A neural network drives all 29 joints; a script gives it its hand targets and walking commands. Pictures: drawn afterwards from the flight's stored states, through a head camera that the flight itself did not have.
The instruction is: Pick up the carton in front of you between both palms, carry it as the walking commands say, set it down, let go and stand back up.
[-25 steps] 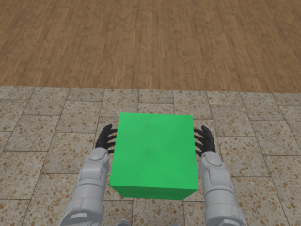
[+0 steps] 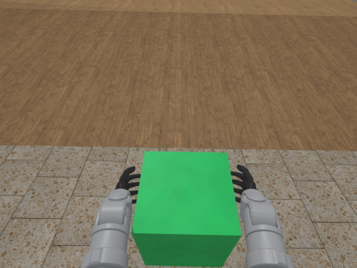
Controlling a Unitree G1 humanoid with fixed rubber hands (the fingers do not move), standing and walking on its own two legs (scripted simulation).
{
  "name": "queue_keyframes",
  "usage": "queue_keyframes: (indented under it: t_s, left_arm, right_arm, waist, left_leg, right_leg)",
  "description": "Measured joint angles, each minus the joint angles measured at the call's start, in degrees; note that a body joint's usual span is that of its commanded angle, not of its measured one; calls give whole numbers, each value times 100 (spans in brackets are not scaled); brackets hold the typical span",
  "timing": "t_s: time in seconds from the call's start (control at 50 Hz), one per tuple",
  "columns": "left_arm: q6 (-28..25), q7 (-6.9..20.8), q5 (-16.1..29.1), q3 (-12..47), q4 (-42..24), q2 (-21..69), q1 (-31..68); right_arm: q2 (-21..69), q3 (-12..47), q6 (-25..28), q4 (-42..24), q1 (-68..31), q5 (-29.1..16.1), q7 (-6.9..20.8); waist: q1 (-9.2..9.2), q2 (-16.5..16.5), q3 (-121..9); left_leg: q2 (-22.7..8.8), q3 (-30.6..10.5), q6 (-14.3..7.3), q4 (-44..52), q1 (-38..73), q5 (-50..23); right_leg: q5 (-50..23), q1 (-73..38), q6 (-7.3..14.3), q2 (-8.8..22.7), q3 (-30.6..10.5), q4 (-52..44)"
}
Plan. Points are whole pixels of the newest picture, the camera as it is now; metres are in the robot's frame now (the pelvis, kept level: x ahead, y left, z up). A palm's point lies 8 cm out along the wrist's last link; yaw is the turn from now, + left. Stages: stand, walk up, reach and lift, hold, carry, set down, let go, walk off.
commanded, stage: reach and lift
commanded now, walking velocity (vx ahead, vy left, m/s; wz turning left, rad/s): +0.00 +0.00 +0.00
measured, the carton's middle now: (184, 211) +0.30 +0.00 -0.06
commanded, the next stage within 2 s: hold in 0.82 s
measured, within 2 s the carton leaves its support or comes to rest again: neither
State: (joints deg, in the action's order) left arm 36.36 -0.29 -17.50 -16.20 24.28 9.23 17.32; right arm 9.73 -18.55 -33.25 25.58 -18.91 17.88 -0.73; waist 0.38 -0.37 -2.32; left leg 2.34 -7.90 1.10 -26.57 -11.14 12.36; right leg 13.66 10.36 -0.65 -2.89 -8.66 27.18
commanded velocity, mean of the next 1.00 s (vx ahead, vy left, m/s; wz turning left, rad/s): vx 0.00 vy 0.00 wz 0.00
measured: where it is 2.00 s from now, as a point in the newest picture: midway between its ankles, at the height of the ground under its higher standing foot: outside the picture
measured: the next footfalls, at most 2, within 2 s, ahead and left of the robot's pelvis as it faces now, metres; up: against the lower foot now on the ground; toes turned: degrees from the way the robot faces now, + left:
none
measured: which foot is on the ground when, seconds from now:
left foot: down 0.00-1.00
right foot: down 0.00-1.00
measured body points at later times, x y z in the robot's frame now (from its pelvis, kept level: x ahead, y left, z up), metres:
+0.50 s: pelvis +0.01 +0.00 +0.00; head -0.02 +0.01 +0.45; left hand +0.31 +0.15 +0.02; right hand +0.32 -0.15 +0.03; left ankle +0.03 +0.13 -0.74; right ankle +0.02 -0.13 -0.74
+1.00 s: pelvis +0.01 +0.00 +0.01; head -0.04 +0.00 +0.45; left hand +0.31 +0.15 +0.05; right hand +0.31 -0.15 +0.06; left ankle +0.03 +0.13 -0.74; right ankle +0.02 -0.13 -0.74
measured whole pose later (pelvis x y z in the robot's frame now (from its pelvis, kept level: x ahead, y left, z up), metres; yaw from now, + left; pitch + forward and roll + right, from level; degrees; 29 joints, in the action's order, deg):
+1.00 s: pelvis +0.01 +0.00 +0.01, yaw +0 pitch -6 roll +0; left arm 44.0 -0.7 -15.4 -10.9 13.7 8.5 14.0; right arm 8.8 -13.2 -41.6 14.7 -15.4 15.9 -0.7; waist -0.1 -0.3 -1.3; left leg 1.9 -7.6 0.8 -19.5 -2.8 10.3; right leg 11.4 2.0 -0.5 -2.1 -8.1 20.0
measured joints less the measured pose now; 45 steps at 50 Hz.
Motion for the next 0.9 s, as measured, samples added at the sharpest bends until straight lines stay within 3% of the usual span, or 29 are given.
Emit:
queue_keyframes:
  t_s: [0.28,0.9]
  left_arm:
    - [58,46,-72,-83,-169,45,169]
    - [566,-48,198,477,-893,-76,-328]
  right_arm:
    - [50,-98,-56,-181,-152,57,46]
    - [-88,503,-633,-908,331,-176,-8]
  waist:
    - [-16,-19,169]
    - [-22,6,125]
  left_leg:
    - [8,27,-15,92,79,-67]
    - [-40,36,-28,610,687,-163]
  right_leg:
    - [-66,-81,-21,36,14,-98]
    - [-171,-688,10,76,49,-622]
